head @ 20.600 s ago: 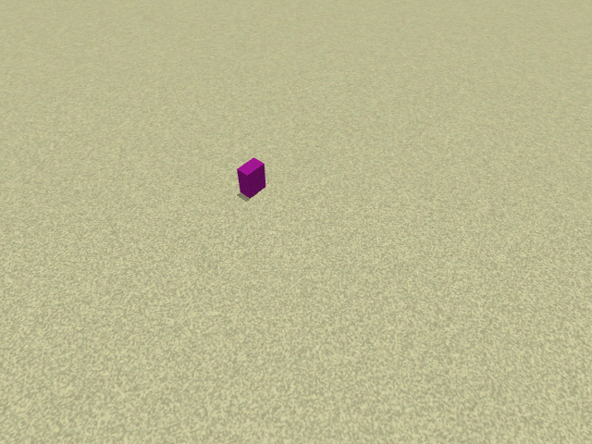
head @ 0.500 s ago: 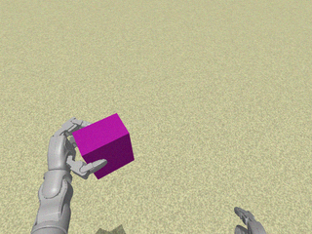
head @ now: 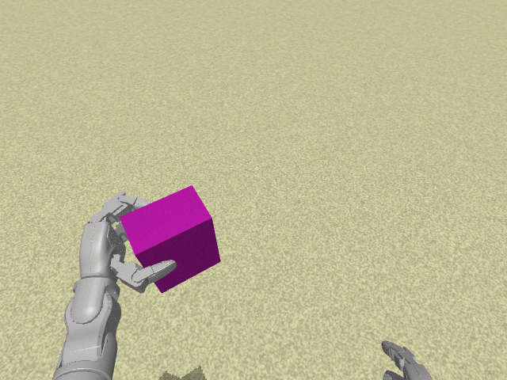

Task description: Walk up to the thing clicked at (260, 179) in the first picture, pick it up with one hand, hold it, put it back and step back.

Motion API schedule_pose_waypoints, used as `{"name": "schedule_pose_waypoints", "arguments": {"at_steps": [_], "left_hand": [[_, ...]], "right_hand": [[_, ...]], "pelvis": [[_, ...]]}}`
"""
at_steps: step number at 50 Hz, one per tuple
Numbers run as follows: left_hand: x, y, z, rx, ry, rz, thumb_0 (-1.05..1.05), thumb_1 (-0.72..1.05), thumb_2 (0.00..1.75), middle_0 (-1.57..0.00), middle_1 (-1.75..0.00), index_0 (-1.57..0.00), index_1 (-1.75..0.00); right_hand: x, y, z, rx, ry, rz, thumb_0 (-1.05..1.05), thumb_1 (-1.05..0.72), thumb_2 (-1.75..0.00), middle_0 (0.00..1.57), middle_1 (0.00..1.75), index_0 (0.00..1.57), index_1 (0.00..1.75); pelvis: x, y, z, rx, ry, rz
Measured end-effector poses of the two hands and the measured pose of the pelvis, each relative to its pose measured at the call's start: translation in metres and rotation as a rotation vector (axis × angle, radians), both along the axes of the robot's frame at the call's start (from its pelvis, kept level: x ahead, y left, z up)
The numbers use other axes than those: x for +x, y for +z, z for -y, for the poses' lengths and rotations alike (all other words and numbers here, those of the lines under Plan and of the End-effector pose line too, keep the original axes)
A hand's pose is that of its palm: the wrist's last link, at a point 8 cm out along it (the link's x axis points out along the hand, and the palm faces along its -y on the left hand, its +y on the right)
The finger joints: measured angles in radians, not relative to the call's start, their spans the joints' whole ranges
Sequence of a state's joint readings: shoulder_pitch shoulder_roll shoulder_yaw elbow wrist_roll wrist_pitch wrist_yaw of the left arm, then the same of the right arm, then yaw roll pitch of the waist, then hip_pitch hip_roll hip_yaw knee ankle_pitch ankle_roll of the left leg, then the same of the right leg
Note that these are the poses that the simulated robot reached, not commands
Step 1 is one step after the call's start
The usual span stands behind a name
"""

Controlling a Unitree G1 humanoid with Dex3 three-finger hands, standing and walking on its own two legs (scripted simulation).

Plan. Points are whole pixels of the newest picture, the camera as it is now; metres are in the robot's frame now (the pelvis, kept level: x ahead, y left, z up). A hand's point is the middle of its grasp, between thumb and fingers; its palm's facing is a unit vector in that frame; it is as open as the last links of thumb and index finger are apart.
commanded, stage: hold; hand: left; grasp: from the side
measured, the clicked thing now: (176, 242) +0.33 +0.13 +0.03
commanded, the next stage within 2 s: crouch in 0.54 s
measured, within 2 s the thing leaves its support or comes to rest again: neither
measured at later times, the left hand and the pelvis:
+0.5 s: hand (140, 240) +0.32 +0.18 +0.06, palm faces +0.10 -1.00 +0.01, open 10.6 cm; pelvis +0.00 +0.00 +0.00, yaw +0 degrees
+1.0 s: hand (147, 255) +0.32 +0.19 +0.00, palm faces +0.17 -0.98 +0.02, open 10.6 cm; pelvis -0.01 +0.00 -0.02, yaw +0 degrees
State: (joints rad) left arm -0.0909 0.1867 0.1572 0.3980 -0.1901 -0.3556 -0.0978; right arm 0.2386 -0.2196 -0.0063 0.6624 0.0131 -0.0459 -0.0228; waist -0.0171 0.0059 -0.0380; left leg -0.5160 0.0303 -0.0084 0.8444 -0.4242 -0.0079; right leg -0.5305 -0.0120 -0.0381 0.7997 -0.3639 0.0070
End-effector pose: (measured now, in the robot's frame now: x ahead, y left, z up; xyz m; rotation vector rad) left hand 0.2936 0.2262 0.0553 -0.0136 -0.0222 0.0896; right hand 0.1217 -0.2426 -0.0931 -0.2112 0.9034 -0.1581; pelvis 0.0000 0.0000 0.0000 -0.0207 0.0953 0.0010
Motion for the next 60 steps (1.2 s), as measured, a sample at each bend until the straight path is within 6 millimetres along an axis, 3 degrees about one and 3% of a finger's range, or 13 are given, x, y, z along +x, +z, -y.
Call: {"name": "schedule_pose_waypoints", "arguments": {"at_steps": [36,40,45,50,55,60], "left_hand": [[0.000,0.002,-0.003,0.008,0.007,0.003,-0.01,-0.58,1.04,-0.77,-1.13,-0.78,-1.12],[0.000,-0.005,-0.004,-0.001,0.025,-0.008,-0.01,-0.58,1.03,-0.78,-1.12,-0.79,-1.11],[-0.001,-0.025,-0.006,-0.009,0.058,-0.031,-0.01,-0.57,1.02,-0.78,-1.11,-0.79,-1.10],[0.000,-0.057,-0.009,-0.011,0.085,-0.048,-0.01,-0.56,1.02,-0.78,-1.10,-0.79,-1.09],[0.006,-0.097,-0.012,-0.003,0.088,-0.031,-0.01,-0.56,1.02,-0.78,-1.10,-0.79,-1.09],[0.014,-0.147,-0.013,0.002,0.078,-0.008,-0.01,-0.57,1.02,-0.79,-1.10,-0.80,-1.09]], "right_hand": [[0.001,0.002,-0.004,-0.002,0.008,0.016,0.01,-0.91,-0.90,0.20,0.30,0.20,0.30],[0.002,0.001,-0.004,-0.001,0.011,0.016,0.01,-0.89,-0.90,0.20,0.30,0.20,0.30],[0.001,-0.005,-0.003,-0.005,0.023,0.003,0.01,-0.88,-0.90,0.20,0.30,0.20,0.30],[-0.003,-0.022,0.001,-0.018,0.040,-0.030,0.01,-0.88,-0.89,0.20,0.30,0.20,0.30],[-0.012,-0.051,0.007,-0.035,0.055,-0.076,0.01,-0.88,-0.89,0.20,0.30,0.20,0.30],[-0.021,-0.094,0.014,-0.049,0.065,-0.120,0.01,-0.89,-0.90,0.20,0.30,0.20,0.30]], "pelvis": [[-0.003,0.000,-0.003,-0.003,0.002,0.004],[-0.004,-0.002,-0.003,-0.002,0.002,-0.004],[-0.007,-0.008,-0.002,-0.001,0.003,-0.034],[-0.011,-0.023,-0.001,-0.002,0.005,-0.092],[-0.018,-0.051,-0.001,-0.006,0.006,-0.179],[-0.025,-0.092,-0.001,-0.011,0.004,-0.280]]}}
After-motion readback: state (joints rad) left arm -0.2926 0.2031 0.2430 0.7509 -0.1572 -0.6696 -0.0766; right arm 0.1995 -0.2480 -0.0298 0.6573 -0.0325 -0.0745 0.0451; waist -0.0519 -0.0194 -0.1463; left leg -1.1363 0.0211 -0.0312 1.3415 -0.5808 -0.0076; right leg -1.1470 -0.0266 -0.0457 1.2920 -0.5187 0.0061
